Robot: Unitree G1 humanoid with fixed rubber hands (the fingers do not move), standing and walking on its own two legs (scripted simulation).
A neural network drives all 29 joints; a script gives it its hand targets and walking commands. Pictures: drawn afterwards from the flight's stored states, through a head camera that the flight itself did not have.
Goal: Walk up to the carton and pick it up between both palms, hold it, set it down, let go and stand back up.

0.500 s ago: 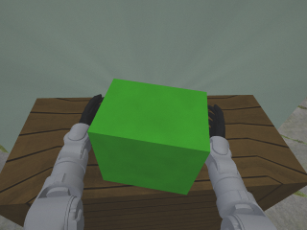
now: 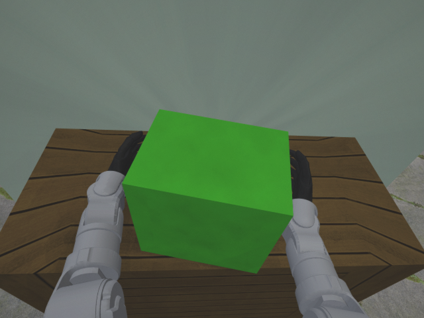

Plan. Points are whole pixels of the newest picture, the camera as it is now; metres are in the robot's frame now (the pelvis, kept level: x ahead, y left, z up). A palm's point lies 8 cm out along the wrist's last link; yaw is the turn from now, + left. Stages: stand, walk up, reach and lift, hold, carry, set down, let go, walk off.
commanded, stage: reach and lift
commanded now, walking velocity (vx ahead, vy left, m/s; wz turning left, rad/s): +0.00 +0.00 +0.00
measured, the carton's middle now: (210, 194) +0.36 +0.00 +0.03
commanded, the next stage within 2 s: none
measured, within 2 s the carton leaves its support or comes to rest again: leaves its support in 0.64 s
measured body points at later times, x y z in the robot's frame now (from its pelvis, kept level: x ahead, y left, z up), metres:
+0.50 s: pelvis +0.00 +0.00 +0.00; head +0.01 +0.04 +0.45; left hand +0.41 +0.17 +0.07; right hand +0.35 -0.18 +0.07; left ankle -0.01 +0.11 -0.75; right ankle -0.02 -0.14 -0.75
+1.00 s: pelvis +0.00 -0.02 +0.00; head +0.00 +0.02 +0.45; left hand +0.40 +0.15 +0.10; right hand +0.36 -0.20 +0.10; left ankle -0.01 +0.11 -0.75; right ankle -0.02 -0.14 -0.75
